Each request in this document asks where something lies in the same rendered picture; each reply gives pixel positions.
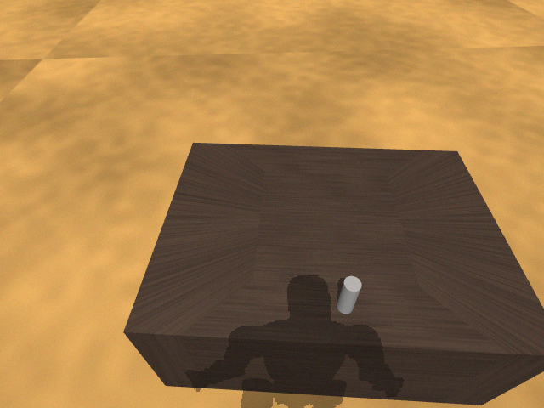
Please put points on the can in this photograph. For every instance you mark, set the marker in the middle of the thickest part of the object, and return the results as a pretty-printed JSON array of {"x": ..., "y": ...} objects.
[{"x": 349, "y": 293}]

